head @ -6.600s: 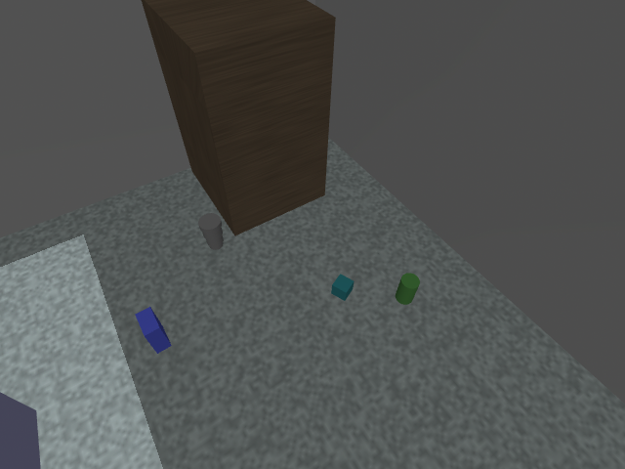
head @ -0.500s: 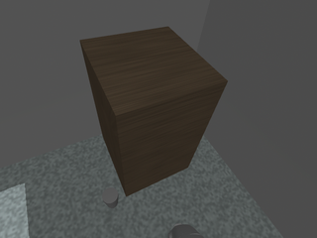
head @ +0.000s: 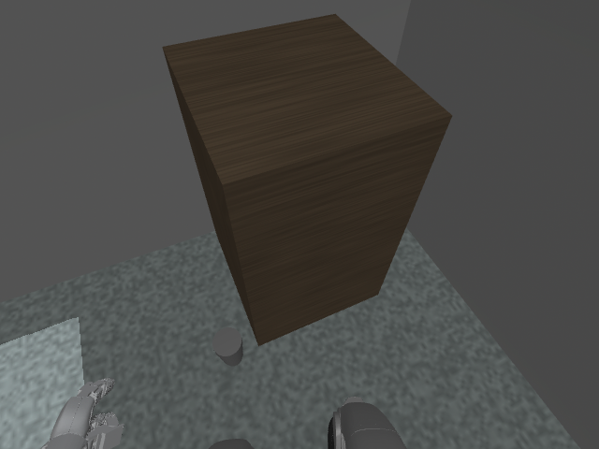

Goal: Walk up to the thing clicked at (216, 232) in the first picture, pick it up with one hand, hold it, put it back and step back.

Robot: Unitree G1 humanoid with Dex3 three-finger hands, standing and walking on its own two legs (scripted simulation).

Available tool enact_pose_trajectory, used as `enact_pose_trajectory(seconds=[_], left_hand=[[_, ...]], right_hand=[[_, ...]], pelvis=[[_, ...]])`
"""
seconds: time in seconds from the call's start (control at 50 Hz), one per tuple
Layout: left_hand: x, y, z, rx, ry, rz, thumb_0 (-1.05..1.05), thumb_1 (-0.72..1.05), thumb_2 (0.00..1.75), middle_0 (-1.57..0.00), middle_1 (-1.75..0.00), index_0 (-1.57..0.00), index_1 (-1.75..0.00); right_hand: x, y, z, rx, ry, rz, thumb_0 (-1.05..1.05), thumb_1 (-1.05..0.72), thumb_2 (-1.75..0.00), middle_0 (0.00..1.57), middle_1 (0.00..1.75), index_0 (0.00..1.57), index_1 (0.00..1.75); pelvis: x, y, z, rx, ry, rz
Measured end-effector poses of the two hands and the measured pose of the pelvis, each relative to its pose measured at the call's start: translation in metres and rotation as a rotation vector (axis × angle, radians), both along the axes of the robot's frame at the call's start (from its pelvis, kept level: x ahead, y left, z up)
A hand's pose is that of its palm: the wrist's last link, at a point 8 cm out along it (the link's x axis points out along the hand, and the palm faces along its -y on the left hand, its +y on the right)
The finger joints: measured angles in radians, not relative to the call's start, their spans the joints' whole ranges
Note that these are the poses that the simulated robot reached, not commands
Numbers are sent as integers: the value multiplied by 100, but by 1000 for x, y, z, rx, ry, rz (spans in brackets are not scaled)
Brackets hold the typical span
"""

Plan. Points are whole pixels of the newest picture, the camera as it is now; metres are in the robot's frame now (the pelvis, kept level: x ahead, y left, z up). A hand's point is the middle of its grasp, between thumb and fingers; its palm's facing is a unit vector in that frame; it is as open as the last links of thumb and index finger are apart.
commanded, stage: walk up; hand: left
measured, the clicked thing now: (230, 349) +0.46 +0.19 -0.67
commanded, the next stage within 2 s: stand in 1.12 s
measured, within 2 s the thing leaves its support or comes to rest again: neither
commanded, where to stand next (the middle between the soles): +0.11 -0.01 m, yaw -1 degrees
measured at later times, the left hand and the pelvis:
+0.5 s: hand out of the picture +0.03 +0.24 -0.13, palm faces -0.03 -0.94 -0.33, open 7.4 cm; pelvis -0.03 +0.00 +0.02, yaw -1 degrees
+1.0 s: hand out of the picture +0.09 +0.26 -0.11, palm faces -0.05 -0.94 -0.34, open 7.4 cm; pelvis -0.01 +0.01 +0.04, yaw -2 degrees
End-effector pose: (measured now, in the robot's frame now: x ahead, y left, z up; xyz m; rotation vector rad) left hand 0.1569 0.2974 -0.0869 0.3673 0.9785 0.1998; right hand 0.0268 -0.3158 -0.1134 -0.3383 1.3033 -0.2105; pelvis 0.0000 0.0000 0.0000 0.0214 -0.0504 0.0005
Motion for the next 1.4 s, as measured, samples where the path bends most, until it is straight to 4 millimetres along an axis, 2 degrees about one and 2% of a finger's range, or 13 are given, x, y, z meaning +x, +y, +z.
enact_pose_trajectory(seconds=[0.08, 0.16, 0.26, 0.32, 0.38, 0.48, 0.62, 0.8, 0.94, 1.18, 1.4], left_hand=[[-32, 16, -3, 13, 101, 46, 1, 90, 90, -21, -30, -21, -30], [-69, 23, -8, 18, 166, 76, 1, 90, 90, -20, -30, -21, -30], [-112, 12, -18, 22, 243, 71, 1, 90, 90, -20, -30, -20, -30], [-132, 2, -17, -4, 267, 62, 1, 90, 90, -20, -30, -20, -30], [-140, -4, -15, -29, 267, 60, 1, 90, 90, -21, -30, -21, -30], [-137, -9, -10, -63, 235, 60, 1, 90, 90, -21, -30, -21, -30], [-116, -2, 0, -63, 199, 57, 1, 90, 90, -21, -30, -21, -30], [-84, 7, 10, -44, 176, 45, 1, 90, 90, -20, -30, -21, -30], [-70, 4, 12, -46, 179, 26, 1, 90, 90, -20, -30, -21, -30], [-69, -3, 8, -61, 203, 25, 1, 90, 90, -20, -30, -21, -30], [-87, -3, 8, -55, 236, 45, 1, 90, 90, -20, -30, -21, -30]], right_hand=[[-12, -3, 16, -39, 0, -12, 1, -91, -89, 21, 30, 21, 30], [-8, -11, 26, -71, -15, 11, 1, -91, -89, 21, 30, 21, 30], [12, -23, 20, -77, -87, 33, 1, -91, -89, 20, 30, 21, 30], [22, -18, 22, -54, -124, 31, 1, -91, -89, 20, 30, 20, 29], [30, -8, 22, -28, -165, 38, 1, -91, -89, 20, 30, 20, 29], [36, 10, 25, 20, -190, 54, 1, -91, -89, 20, 30, 20, 29], [36, 26, 29, 54, -176, 47, 1, -91, -89, 20, 30, 21, 29], [33, 27, 33, 42, -139, 11, 1, -91, -89, 20, 30, 21, 30], [33, 22, 36, 28, -127, -15, 1, -91, -89, 20, 30, 20, 29], [34, 21, 37, 25, -115, -31, 1, -91, -89, 20, 30, 20, 29], [35, 21, 36, 33, -104, -11, 1, -91, -89, 20, 30, 20, 29]], pelvis=[[-8, 0, 9, -33, 10, 12], [-16, -5, 12, -32, 20, 1], [-24, -12, 6, -58, 4, -27], [-27, -12, 10, -43, -1, -31], [-29, -8, 13, -26, -4, -22], [-30, -4, 20, -22, -2, -22], [-23, 0, 29, -22, 8, -24], [-16, 4, 36, -22, 7, -30], [-11, 5, 39, -21, 9, -32], [-8, 5, 41, -19, 7, -34], [-14, 1, 41, -21, 9, -26]])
